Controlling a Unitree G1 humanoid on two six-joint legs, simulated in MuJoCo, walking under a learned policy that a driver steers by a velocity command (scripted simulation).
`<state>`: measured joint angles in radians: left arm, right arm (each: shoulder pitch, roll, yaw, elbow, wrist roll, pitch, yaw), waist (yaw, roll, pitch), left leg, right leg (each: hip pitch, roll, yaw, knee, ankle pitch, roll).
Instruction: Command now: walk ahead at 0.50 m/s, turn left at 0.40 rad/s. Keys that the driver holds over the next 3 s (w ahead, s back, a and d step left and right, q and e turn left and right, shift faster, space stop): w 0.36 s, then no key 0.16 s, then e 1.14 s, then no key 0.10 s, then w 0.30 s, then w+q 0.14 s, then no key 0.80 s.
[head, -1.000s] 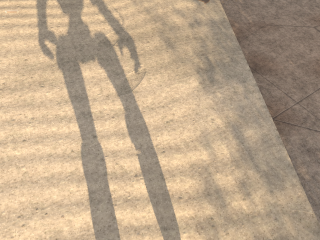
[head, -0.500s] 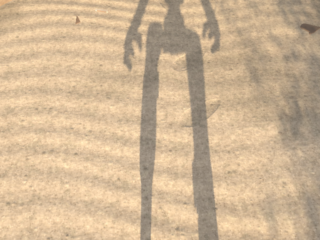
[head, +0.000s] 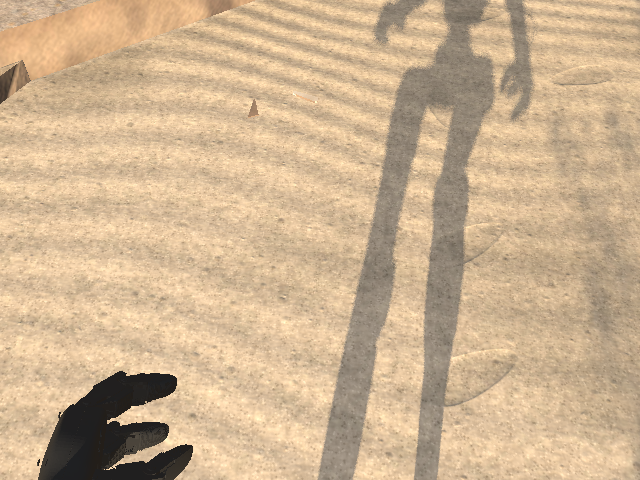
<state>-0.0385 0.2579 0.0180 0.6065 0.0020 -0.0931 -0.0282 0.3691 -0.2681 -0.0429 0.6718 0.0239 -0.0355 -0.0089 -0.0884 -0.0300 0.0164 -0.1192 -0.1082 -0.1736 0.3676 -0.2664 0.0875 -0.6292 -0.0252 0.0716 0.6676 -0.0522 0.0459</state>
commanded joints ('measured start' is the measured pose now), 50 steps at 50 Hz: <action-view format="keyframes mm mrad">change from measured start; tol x32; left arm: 1 -90 79 28 -67 -9 -14 -6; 9 394 191 93 54 -9 -24 -3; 50 404 145 85 70 6 155 33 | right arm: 1 30 -157 -49 -21 6 -11 0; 50 -319 -140 -56 44 -2 39 -21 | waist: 1 -12 131 -5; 8 118 -258 -349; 20 115 -33 16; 33 30 283 -470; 50 148 101 -91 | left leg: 1 -65 231 -181 -81 177 123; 6 21 199 -158 191 503 55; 8 -465 -3 6 769 -203 -68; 10 -653 86 -21 948 -192 -80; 29 -281 101 130 96 313 -54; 33 460 579 -277 175 1202 270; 38 -192 383 8 -106 252 144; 50 -212 372 216 60 23 25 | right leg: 1 150 36 -39 -110 85 -7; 6 437 18 -46 -224 19 -110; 8 985 -330 585 -302 -205 -350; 10 830 -317 594 -403 -491 -317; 22 492 -111 20 -461 453 -235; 30 573 -105 83 -190 463 -160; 33 93 79 31 460 -689 -14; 35 -4 14 21 576 -622 15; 50 436 1 -120 -101 -175 -96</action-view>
